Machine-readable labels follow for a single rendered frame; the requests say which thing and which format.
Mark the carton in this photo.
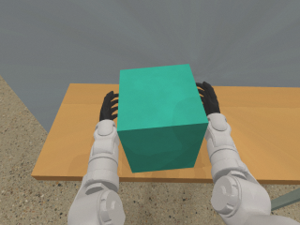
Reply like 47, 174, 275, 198
116, 64, 209, 173

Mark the robot right hand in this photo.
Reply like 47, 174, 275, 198
196, 82, 220, 116

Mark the robot right upper arm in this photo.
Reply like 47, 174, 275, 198
210, 175, 300, 225

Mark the robot left hand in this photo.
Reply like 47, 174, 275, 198
99, 91, 119, 122

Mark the robot left forearm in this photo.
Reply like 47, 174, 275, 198
67, 119, 120, 225

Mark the table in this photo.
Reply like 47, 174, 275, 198
31, 83, 300, 212

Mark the robot left upper arm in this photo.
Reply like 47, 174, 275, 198
67, 189, 126, 225

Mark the robot right forearm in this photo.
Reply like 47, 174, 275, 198
204, 112, 272, 208

